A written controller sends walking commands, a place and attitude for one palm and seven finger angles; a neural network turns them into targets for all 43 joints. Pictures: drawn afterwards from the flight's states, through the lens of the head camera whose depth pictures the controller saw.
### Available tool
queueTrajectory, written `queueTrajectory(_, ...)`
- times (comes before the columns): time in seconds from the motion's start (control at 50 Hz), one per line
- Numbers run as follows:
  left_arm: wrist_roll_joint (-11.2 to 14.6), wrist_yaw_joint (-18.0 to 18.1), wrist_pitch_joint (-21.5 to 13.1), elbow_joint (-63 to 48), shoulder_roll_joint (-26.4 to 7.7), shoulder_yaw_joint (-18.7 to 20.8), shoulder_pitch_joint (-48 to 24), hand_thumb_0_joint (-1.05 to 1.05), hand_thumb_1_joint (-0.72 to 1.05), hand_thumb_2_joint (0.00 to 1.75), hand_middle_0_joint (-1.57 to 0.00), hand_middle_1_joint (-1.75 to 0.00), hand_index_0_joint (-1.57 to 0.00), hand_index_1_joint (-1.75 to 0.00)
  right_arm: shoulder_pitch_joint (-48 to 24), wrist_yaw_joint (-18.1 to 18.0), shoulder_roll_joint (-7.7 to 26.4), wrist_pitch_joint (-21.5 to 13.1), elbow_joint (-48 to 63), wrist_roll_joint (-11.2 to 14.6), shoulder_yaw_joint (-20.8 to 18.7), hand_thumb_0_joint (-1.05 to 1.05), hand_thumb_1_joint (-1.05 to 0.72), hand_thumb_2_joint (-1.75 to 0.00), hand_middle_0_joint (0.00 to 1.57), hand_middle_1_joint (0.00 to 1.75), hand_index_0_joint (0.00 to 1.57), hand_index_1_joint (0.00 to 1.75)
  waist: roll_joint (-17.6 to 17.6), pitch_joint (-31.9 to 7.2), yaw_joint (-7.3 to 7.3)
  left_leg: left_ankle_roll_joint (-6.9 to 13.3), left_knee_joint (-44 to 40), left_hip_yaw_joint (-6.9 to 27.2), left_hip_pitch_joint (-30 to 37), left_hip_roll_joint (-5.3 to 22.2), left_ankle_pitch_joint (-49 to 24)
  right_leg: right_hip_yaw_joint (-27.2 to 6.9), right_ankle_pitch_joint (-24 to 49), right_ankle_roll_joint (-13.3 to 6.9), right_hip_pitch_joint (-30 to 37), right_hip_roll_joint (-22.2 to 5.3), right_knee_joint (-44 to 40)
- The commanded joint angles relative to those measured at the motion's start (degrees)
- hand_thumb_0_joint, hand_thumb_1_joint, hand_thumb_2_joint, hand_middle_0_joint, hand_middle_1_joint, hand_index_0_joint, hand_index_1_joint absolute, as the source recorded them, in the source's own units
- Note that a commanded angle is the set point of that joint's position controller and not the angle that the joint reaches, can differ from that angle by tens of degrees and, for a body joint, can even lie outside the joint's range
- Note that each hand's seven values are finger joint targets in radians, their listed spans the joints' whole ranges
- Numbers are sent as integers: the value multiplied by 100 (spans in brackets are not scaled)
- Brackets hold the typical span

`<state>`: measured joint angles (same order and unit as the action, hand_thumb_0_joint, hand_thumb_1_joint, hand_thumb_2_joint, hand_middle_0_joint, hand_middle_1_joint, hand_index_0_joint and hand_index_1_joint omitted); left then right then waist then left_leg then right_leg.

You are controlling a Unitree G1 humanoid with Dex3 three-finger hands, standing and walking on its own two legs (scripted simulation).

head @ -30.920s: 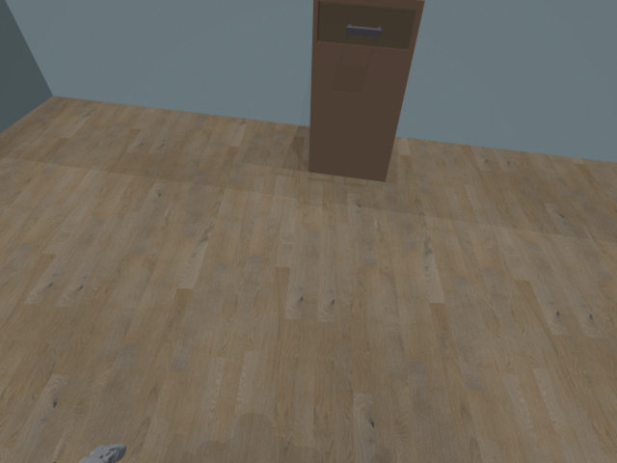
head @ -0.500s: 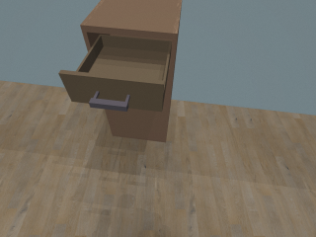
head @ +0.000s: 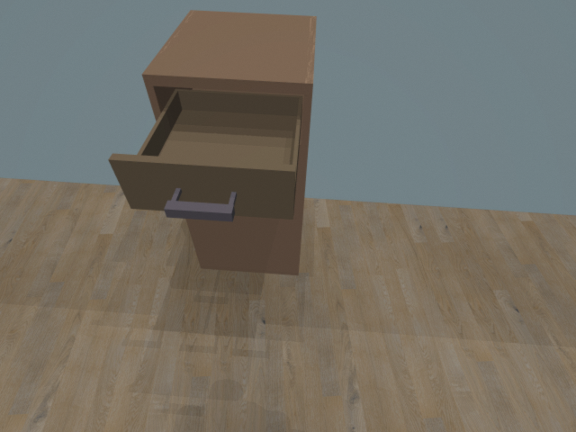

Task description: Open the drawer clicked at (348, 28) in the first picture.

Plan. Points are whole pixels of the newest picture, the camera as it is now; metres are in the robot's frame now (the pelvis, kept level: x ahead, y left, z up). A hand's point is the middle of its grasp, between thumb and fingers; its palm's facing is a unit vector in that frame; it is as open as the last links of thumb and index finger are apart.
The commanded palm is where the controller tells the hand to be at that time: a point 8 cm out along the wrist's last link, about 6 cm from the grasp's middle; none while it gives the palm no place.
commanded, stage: let the arm hang, fingers relaxed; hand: left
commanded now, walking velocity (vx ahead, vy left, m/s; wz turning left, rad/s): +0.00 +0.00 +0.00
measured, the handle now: (202, 202) +0.53 +0.20 -0.03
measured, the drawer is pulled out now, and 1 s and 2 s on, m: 0.28 0.28 0.28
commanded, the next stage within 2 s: look to check the result in 0.14 s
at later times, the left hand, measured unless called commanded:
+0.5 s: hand out of the picture -0.02 +0.16 -0.18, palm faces +0.05 -0.99 -0.16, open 7.4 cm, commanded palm none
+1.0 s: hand out of the picture +0.01 +0.16 -0.18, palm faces +0.04 -0.98 -0.17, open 7.4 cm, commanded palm none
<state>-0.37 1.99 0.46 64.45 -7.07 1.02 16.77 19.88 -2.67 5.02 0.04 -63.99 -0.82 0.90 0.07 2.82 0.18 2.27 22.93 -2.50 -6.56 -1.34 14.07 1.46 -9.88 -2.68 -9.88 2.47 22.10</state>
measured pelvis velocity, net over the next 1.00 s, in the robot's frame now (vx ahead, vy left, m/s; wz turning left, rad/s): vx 0.02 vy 0.00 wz -0.01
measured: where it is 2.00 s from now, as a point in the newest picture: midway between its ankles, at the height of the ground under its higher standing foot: outside the picture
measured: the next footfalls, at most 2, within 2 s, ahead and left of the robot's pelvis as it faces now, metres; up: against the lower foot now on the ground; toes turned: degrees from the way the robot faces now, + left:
none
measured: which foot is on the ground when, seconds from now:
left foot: down 0.00-1.00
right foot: down 0.00-1.00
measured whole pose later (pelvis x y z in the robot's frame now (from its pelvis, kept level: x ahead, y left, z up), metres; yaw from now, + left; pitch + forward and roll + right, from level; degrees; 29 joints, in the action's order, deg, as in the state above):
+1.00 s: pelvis +0.02 +0.00 +0.00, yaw -1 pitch -2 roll +0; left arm -0.3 2.6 -0.2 65.4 -6.2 0.9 16.9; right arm 18.9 -3.0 5.2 -0.5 -64.9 -0.6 0.6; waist 0.2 3.6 0.5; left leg 2.4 22.2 -3.1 -5.1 -1.4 15.6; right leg 0.7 -12.0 -2.5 -9.3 2.5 22.8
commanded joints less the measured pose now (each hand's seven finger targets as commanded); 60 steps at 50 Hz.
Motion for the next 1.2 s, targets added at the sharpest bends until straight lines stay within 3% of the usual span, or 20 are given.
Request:
queueTrajectory(0.0, -7, 23, -72, -53, -451, 76, 448, 0, 90, 90, -20, -30, -20, -30, 545, -44, 499, -54, 57, 14, -100, 0, -90, -90, 20, 30, 20, 30, 95, 414, -13, 96, -622, 660, -584, 670, -117, -583, 39, -73, 3, -629, -378)
queueTrajectory(0.46, -12, 63, -103, 87, -317, 46, 606, 0, 90, 90, -20, -30, -20, -30, 616, -47, 455, -52, -9, 34, -100, 0, -90, -90, 20, 30, 20, 30, 78, 456, 33, 77, -550, 599, -299, 658, -315, -634, 135, -62, -292, -629, -299)
queueTrajectory(0.76, -8, 75, -128, 54, -324, 57, 580, 0, 90, 90, -20, -30, -20, -30, 530, -64, 462, -84, -26, 45, -104, 0, -90, -90, 20, 30, 20, 30, 75, 282, 35, 65, -467, 532, -89, 678, -869, -638, 624, -66, -123, -650, -245)
queueTrajectory(1.12, 10, 65, -123, 48, -366, 52, 489, 0, 90, 90, -20, -30, -20, -30, 510, -62, 454, -60, -89, 29, -92, 0, -90, -90, 20, 30, 20, 30, 87, 389, 41, 49, -492, 502, -110, 670, -809, -636, 653, -69, -24, -663, -305)
queueTrajectory(1.18, 7, 68, -131, 48, -367, 63, 496, 0, 90, 90, -20, -30, -20, -30, 509, -69, 465, -75, -73, 34, -101, 0, -90, -90, 20, 30, 20, 30, 71, 256, 46, 52, -453, 497, 1, 682, -977, -622, 789, -67, 36, -668, -277)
